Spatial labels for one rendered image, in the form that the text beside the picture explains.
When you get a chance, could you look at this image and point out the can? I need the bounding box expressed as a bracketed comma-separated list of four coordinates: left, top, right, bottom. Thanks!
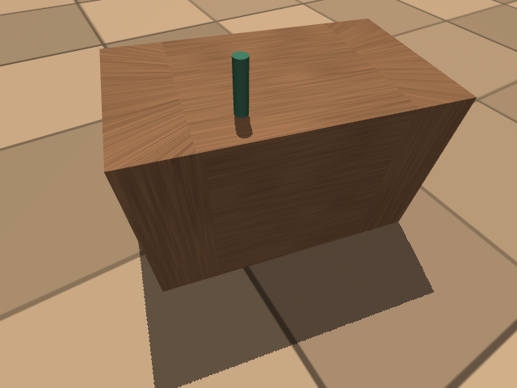
[232, 52, 249, 118]

